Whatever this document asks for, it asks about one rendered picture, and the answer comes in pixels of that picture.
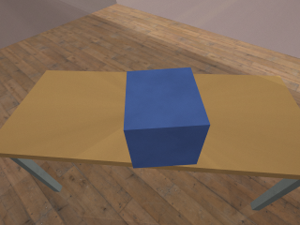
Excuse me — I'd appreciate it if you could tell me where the table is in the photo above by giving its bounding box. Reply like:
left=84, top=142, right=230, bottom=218
left=0, top=70, right=300, bottom=211

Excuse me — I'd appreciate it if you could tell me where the carton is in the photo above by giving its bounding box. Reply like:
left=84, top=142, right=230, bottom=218
left=123, top=67, right=210, bottom=169

